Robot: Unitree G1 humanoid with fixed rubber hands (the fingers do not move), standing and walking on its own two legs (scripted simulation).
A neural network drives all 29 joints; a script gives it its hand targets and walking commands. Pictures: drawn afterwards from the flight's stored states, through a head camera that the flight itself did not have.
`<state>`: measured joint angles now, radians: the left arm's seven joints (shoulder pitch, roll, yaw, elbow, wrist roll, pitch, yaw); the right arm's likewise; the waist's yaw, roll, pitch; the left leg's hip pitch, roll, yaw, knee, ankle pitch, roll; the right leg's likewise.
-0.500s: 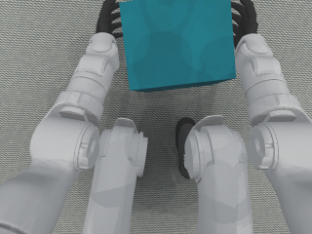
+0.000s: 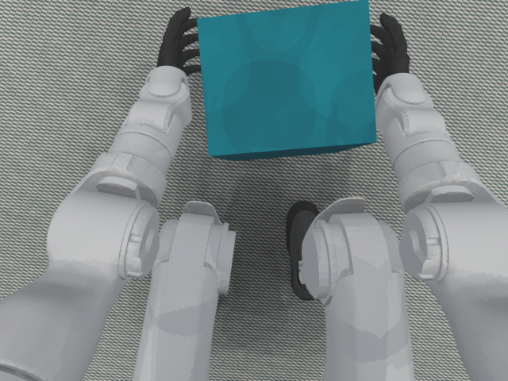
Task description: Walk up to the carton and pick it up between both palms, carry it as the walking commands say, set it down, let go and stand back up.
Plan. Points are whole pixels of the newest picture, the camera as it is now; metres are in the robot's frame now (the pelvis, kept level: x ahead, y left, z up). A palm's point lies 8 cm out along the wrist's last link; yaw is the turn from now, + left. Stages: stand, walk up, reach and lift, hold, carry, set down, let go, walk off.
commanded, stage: set down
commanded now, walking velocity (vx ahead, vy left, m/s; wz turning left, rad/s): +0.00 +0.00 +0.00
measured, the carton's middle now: (282, 102) +0.46 -0.06 -0.23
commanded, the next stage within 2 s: none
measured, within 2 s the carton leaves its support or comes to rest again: rests again in 0.54 s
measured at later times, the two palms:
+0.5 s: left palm (177, 68) +0.51 +0.09 -0.18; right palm (397, 77) +0.48 -0.21 -0.17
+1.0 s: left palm (154, 75) +0.50 +0.13 -0.19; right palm (425, 82) +0.48 -0.26 -0.18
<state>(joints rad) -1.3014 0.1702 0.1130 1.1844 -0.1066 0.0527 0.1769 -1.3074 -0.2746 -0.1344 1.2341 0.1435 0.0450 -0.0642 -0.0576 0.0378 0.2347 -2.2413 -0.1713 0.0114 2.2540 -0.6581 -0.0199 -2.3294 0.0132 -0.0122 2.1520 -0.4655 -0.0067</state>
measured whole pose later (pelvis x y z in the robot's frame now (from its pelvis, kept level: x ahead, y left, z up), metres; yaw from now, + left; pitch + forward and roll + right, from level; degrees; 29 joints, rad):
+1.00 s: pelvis +0.00 -0.01 +0.00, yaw +1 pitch +38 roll +1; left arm -1.22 0.30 -0.01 0.99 -0.21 0.04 0.12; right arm -1.21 -0.41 -0.10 1.09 0.28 -0.03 -0.06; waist -0.05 0.01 0.30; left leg -2.25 -0.10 0.02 2.24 -0.65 -0.01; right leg -2.34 -0.01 -0.04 2.15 -0.47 -0.05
